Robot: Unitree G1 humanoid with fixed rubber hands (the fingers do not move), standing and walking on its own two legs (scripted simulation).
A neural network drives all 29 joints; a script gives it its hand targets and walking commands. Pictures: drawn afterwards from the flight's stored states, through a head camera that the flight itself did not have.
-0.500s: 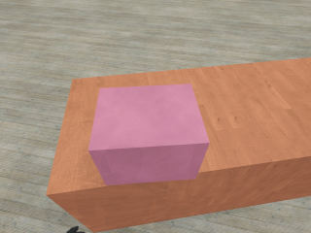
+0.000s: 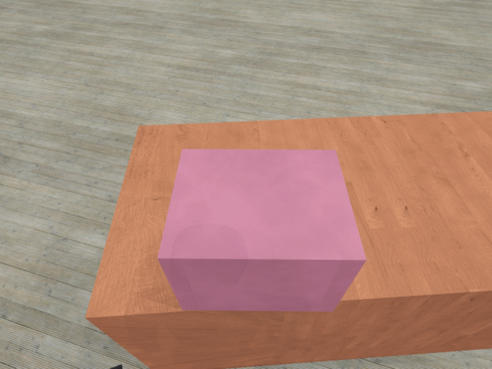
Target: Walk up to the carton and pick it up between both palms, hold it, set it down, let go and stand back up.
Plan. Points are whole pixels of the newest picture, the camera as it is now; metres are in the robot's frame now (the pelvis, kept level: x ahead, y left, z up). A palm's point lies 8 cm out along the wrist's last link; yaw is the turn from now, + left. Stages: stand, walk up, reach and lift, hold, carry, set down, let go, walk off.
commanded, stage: walk up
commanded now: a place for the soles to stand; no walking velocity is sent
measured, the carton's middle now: (258, 230) +0.37 -0.01 -0.03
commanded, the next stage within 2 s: reach and lift in 0.66 s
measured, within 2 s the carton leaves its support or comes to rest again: neither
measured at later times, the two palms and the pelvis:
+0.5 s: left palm out of the picture +0.03 +0.27 -0.11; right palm out of the picture +0.08 -0.24 -0.12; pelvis +0.00 +0.00 +0.00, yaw +7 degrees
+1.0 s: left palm out of the picture +0.13 +0.24 -0.08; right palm out of the picture +0.14 -0.25 -0.08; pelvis -0.04 -0.03 +0.01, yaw +1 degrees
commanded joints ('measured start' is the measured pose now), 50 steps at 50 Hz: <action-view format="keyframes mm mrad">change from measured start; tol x4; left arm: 1 23 141 43 -80 0 -22 9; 33 54 166 47 -53 5 -3 12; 34 -625 291 52 -302 -63 162 21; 35 -442 204 21 -267 -67 260 37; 38 -316 162 43 -428 -40 374 42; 42 -90 155 117 -395 18 353 26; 46 -135 160 156 -250 34 313 -1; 50 -270 174 167 -217 11 267 -11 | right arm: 1 52 -148 -45 -75 1 -20 -8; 33 34 -144 -66 -93 -5 -12 -19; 34 -713 -49 -176 -24 -116 -122 3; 35 -547 -85 -174 95 -107 -116 30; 41 -309 -177 -97 158 16 -180 70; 50 -399 -4 -18 -29 -13 -145 -9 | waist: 1 2 -1 -14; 33 11 14 34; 34 -38 30 -66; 35 -34 4 -13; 36 -18 5 -142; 39 -16 80 -268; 45 22 -42 -116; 50 63 -33 4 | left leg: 1 34 98 -149 -73 365 38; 33 -75 31 -292 -51 275 24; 34 -140 88 -71 46 144 -86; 35 -187 73 -77 90 99 -87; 37 -96 79 -87 123 216 -97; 40 160 70 -94 86 511 -114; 42 227 38 -63 12 537 -103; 50 52 -13 47 -169 152 -29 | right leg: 1 -22 -76 82 -75 264 -50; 33 31 -117 -13 -80 66 -64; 34 -357 -26 -50 81 -29 -40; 36 -268 -34 -55 165 36 -38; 38 -260 -12 -76 156 133 -44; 40 -221 22 -90 63 269 -40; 43 -46 48 -73 -90 355 -26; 46 40 25 -29 -162 318 2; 50 16 0 13 -215 71 1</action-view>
